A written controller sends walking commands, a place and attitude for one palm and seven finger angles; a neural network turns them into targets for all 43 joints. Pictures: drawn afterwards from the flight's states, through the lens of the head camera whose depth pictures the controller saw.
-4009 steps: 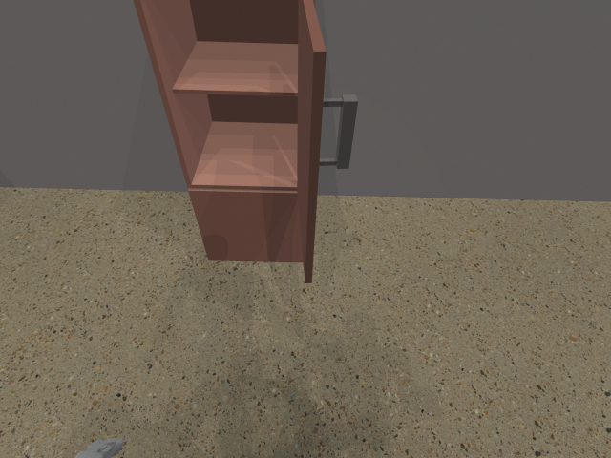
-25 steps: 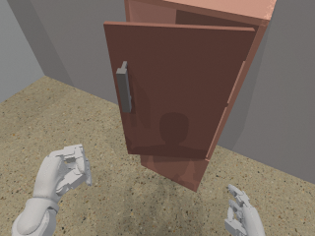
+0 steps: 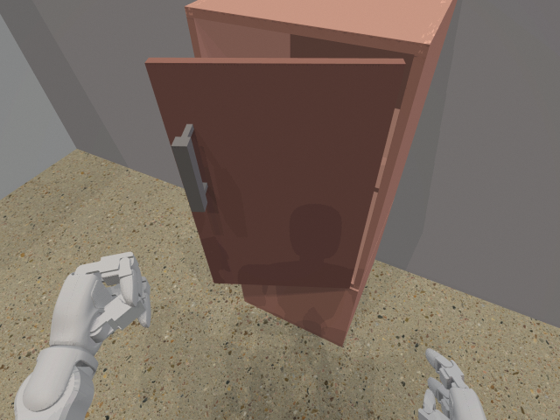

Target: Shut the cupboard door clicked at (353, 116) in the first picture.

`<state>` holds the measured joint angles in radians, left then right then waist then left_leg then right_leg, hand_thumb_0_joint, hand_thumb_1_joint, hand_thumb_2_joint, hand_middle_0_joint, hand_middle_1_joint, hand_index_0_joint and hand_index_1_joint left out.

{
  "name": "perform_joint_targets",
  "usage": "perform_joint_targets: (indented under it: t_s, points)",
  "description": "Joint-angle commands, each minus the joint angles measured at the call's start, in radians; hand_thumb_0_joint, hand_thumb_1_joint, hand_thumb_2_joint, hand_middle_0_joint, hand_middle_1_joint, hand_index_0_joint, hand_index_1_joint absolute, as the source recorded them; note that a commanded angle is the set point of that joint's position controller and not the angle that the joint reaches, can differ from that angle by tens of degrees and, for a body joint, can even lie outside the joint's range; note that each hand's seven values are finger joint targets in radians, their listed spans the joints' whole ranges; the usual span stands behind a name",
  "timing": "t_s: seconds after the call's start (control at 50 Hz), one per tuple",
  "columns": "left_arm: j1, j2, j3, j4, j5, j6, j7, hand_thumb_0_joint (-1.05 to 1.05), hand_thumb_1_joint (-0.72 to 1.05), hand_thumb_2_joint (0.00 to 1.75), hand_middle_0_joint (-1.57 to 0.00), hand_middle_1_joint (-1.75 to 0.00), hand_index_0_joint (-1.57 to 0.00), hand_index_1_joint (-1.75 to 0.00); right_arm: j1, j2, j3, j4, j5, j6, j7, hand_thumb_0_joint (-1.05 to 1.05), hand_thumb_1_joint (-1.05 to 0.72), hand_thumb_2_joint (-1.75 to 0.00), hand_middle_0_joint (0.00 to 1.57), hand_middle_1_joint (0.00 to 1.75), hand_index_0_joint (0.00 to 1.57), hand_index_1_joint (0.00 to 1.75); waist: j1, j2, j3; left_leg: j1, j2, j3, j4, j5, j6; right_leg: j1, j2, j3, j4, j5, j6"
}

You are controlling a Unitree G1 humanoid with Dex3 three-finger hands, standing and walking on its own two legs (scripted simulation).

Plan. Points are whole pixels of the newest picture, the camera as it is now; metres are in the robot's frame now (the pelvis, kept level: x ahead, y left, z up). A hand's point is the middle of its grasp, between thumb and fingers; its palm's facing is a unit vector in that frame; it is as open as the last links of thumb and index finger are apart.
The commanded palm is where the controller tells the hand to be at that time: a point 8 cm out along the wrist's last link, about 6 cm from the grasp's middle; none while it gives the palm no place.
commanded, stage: raise the hand and make a fist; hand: left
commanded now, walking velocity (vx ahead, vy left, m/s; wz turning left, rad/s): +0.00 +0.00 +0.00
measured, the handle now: (194, 169) +0.48 +0.19 +0.11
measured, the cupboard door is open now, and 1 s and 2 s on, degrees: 24 24 23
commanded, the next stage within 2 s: bring the fist close to the handle in 0.08 s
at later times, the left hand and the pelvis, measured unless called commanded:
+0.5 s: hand (161, 271) +0.27 +0.18 +0.11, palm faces -0.02 -1.00 -0.03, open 3.1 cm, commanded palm +0.25 +0.23 +0.11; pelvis +0.00 +0.01 +0.00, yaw +0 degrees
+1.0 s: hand (188, 234) +0.33 +0.16 +0.11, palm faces +0.01 -1.00 -0.03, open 3.1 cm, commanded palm +0.31 +0.22 +0.11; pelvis +0.00 +0.02 +0.00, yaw -1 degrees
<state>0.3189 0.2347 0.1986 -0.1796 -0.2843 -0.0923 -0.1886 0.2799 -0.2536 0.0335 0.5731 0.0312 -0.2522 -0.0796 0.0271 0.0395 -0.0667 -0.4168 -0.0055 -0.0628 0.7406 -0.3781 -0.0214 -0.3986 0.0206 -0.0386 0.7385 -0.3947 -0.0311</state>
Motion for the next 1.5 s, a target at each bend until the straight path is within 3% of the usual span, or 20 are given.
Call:
perform_joint_targets:
  t_s: [0.0, 0.1, 0.2, 0.32, 0.36, 0.44, 0.5, 0.54, 0.6, 0.64, 0.78, 0.82, 0.96, 0.98, 1.16, 1.2, 1.28, 1.38, 1.4, 1.48]
  points:
    - [-0.132, 0.142, 0.065, -0.195, -0.008, -0.105, -0.010, 0.00, 0.90, 0.90, -1.30, -1.50, -1.30, -1.50, -0.100, -0.095, -0.030, -0.157, 0.004, -0.071, -0.003, 0.00, -0.90, -0.90, 0.20, 0.30, 0.20, 0.30, -0.004, -0.030, -0.104, 0.018, -0.025, 0.045, -0.063, 0.188, 0.044, 0.062, -0.036, 0.068, -0.154, 0.259, 0.046]
    - [-0.102, 0.160, 0.080, -0.169, -0.017, -0.059, -0.038, 0.00, 0.90, 0.90, -1.30, -1.50, -1.30, -1.50, -0.105, -0.100, -0.032, -0.166, 0.008, -0.062, -0.012, 0.00, -0.90, -0.90, 0.20, 0.30, 0.20, 0.30, 0.006, -0.089, -0.104, -0.002, -0.027, 0.044, -0.060, 0.168, 0.045, 0.088, -0.056, 0.105, -0.182, 0.226, 0.060]
    - [-0.198, 0.181, 0.120, -0.187, -0.023, -0.080, -0.009, 0.00, 0.90, 0.90, -1.30, -1.50, -1.30, -1.50, -0.116, -0.095, -0.029, -0.157, 0.003, -0.058, -0.017, 0.00, -0.90, -0.90, 0.20, 0.30, 0.20, 0.30, 0.004, -0.084, -0.092, 0.007, -0.024, 0.043, -0.070, 0.171, 0.044, 0.072, -0.047, 0.090, -0.177, 0.219, 0.056]
    - [-0.375, 0.113, 0.010, -0.119, 0.001, -0.101, -0.010, 0.00, 0.90, 0.90, -1.30, -1.50, -1.30, -1.50, -0.113, -0.099, -0.030, -0.131, 0.009, -0.070, -0.023, 0.00, -0.90, -0.90, 0.20, 0.30, 0.20, 0.30, -0.029, -0.023, -0.091, 0.051, -0.022, 0.037, -0.085, 0.139, 0.051, 0.012, -0.025, 0.053, -0.168, 0.139, 0.037]
    - [-0.388, 0.105, -0.009, -0.098, 0.011, -0.083, -0.018, 0.00, 0.90, 0.90, -1.30, -1.50, -1.30, -1.50, -0.110, -0.101, -0.030, -0.128, 0.012, -0.071, -0.025, 0.00, -0.90, -0.90, 0.20, 0.30, 0.20, 0.30, -0.023, 0.013, -0.120, 0.073, -0.021, 0.034, -0.097, 0.150, 0.049, 0.017, -0.020, 0.032, -0.154, 0.162, 0.029]
    - [-0.429, 0.096, -0.025, -0.056, 0.030, -0.039, 0.002, 0.00, 0.90, 0.90, -1.30, -1.50, -1.30, -1.50, -0.109, -0.100, -0.027, -0.130, 0.011, -0.067, -0.023, 0.00, -0.90, -0.90, 0.20, 0.30, 0.20, 0.30, -0.014, 0.001, -0.144, 0.087, -0.016, 0.020, -0.118, 0.176, 0.046, 0.028, -0.016, 0.004, -0.135, 0.197, 0.023]
    - [-0.437, 0.134, 0.034, -0.034, 0.038, -0.027, 0.047, 0.00, 0.90, 0.90, -1.30, -1.50, -1.30, -1.50, -0.106, -0.100, -0.027, -0.128, 0.003, -0.053, -0.015, 0.00, -0.90, -0.90, 0.20, 0.30, 0.20, 0.30, 0.005, -0.053, -0.182, 0.090, -0.012, 0.022, -0.124, 0.236, 0.042, 0.069, -0.012, -0.006, -0.120, 0.256, 0.020]
    - [-0.434, 0.120, 0.044, -0.046, 0.044, -0.027, 0.073, 0.00, 0.90, 0.90, -1.30, -1.50, -1.30, -1.50, -0.112, -0.090, -0.027, -0.136, -0.001, -0.043, -0.005, 0.00, -0.90, -0.90, 0.20, 0.30, 0.20, 0.30, 0.016, -0.039, -0.211, 0.103, -0.012, 0.028, -0.126, 0.293, 0.036, 0.093, -0.014, -0.012, -0.102, 0.320, 0.016]
    - [-0.470, 0.124, 0.045, -0.032, 0.061, -0.037, 0.100, 0.00, 0.90, 0.90, -1.30, -1.50, -1.30, -1.50, -0.107, -0.090, -0.028, -0.126, -0.004, -0.026, 0.007, 0.00, -0.90, -0.90, 0.20, 0.30, 0.20, 0.30, 0.009, -0.027, -0.202, 0.109, -0.007, 0.036, -0.122, 0.331, 0.033, 0.088, -0.011, -0.015, -0.098, 0.351, 0.013]
    - [-0.516, 0.082, -0.004, -0.042, 0.072, -0.043, 0.103, 0.00, 0.90, 0.90, -1.30, -1.50, -1.30, -1.50, -0.112, -0.087, -0.028, -0.129, -0.004, -0.019, 0.013, 0.00, -0.90, -0.90, 0.20, 0.30, 0.20, 0.30, -0.005, 0.014, -0.191, 0.119, -0.005, 0.037, -0.124, 0.324, 0.029, 0.067, -0.010, -0.016, -0.097, 0.342, 0.012]
    - [-0.614, 0.012, -0.098, -0.003, 0.086, -0.025, 0.094, 0.00, 0.90, 0.90, -1.30, -1.50, -1.30, -1.50, -0.100, -0.095, -0.034, -0.120, 0.001, -0.003, 0.013, 0.00, -0.90, -0.90, 0.20, 0.30, 0.20, 0.30, -0.032, -0.005, -0.180, 0.140, 0.003, 0.016, -0.127, 0.303, 0.026, 0.034, -0.005, -0.025, -0.106, 0.304, 0.010]
    - [-0.659, 0.049, -0.062, 0.041, 0.091, -0.022, 0.109, 0.00, 0.90, 0.90, -1.30, -1.50, -1.30, -1.50, -0.101, -0.100, -0.036, -0.108, 0.000, 0.007, 0.008, 0.00, -0.90, -0.90, 0.20, 0.30, 0.20, 0.30, -0.035, -0.058, -0.179, 0.126, 0.002, 0.017, -0.131, 0.275, 0.030, 0.036, -0.005, -0.022, -0.114, 0.287, 0.013]
    - [-0.831, 0.070, -0.037, 0.138, 0.118, -0.035, 0.161, 0.00, 0.90, 0.90, -1.30, -1.50, -1.30, -1.50, -0.114, -0.092, -0.029, -0.091, -0.005, 0.040, 0.011, 0.00, -0.90, -0.90, 0.20, 0.30, 0.20, 0.30, -0.030, 0.014, -0.214, 0.136, -0.006, 0.029, -0.130, 0.264, 0.025, 0.041, -0.008, -0.011, -0.113, 0.279, 0.005]
    - [-0.849, 0.082, -0.024, 0.170, 0.117, -0.036, 0.164, 0.00, 0.90, 0.90, -1.30, -1.50, -1.30, -1.50, -0.111, -0.093, -0.030, -0.087, -0.006, 0.046, 0.010, 0.00, -0.90, -0.90, 0.20, 0.30, 0.20, 0.30, -0.033, -0.012, -0.221, 0.136, -0.006, 0.029, -0.126, 0.269, 0.026, 0.045, -0.007, -0.010, -0.114, 0.290, 0.005]
    - [-1.008, 0.084, -0.029, 0.392, 0.104, -0.057, 0.128, 0.00, 0.90, 0.90, -1.30, -1.50, -1.30, -1.50, -0.084, -0.104, -0.038, -0.072, 0.002, 0.082, 0.008, 0.00, -0.90, -0.90, 0.20, 0.30, 0.20, 0.30, -0.050, -0.056, -0.217, 0.095, -0.012, 0.044, -0.120, 0.242, 0.034, 0.045, -0.010, 0.008, -0.132, 0.314, 0.012]
    - [-0.980, 0.129, 0.015, 0.429, 0.104, -0.069, 0.125, 0.00, 0.90, 0.90, -1.30, -1.50, -1.30, -1.50, -0.074, -0.110, -0.044, -0.073, 0.001, 0.089, 0.008, 0.00, -0.90, -0.90, 0.20, 0.30, 0.20, 0.30, -0.036, -0.081, -0.237, 0.085, -0.012, 0.049, -0.117, 0.248, 0.037, 0.074, -0.011, 0.015, -0.136, 0.325, 0.013]
    - [-0.964, 0.155, 0.049, 0.409, 0.097, -0.107, 0.115, 0.00, 0.90, 0.90, -1.30, -1.50, -1.30, -1.50, -0.076, -0.103, -0.046, -0.087, 0.001, 0.097, 0.013, 0.00, -0.90, -0.90, 0.20, 0.30, 0.20, 0.30, -0.018, -0.047, -0.277, 0.084, -0.018, 0.065, -0.116, 0.278, 0.040, 0.116, -0.016, 0.030, -0.128, 0.391, 0.014]
    - [-1.014, 0.171, 0.049, 0.410, 0.097, -0.145, 0.109, 0.00, 0.90, 0.90, -1.30, -1.50, -1.30, -1.50, -0.072, -0.106, -0.049, -0.080, 0.004, 0.106, 0.013, 0.00, -0.90, -0.90, 0.20, 0.30, 0.20, 0.30, -0.038, -0.045, -0.251, 0.071, -0.018, 0.072, -0.117, 0.237, 0.046, 0.097, -0.015, 0.042, -0.141, 0.356, 0.020]
    - [-1.011, 0.187, 0.062, 0.423, 0.096, -0.148, 0.109, 0.00, 0.90, 0.90, -1.30, -1.50, -1.30, -1.50, -0.069, -0.110, -0.052, -0.080, 0.002, 0.108, 0.009, 0.00, -0.90, -0.90, 0.20, 0.30, 0.20, 0.30, -0.040, -0.078, -0.239, 0.062, -0.017, 0.072, -0.115, 0.232, 0.050, 0.101, -0.015, 0.045, -0.148, 0.350, 0.025]
    - [-1.022, 0.189, 0.063, 0.435, 0.085, -0.153, 0.090, 0.00, 0.90, 0.90, -1.30, -1.50, -1.30, -1.50, -0.071, -0.109, -0.052, -0.075, 0.005, 0.109, 0.006, 0.00, -0.90, -0.90, 0.20, 0.30, 0.20, 0.30, -0.039, -0.041, -0.261, 0.064, -0.023, 0.076, -0.115, 0.215, 0.050, 0.109, -0.019, 0.059, -0.155, 0.343, 0.025]
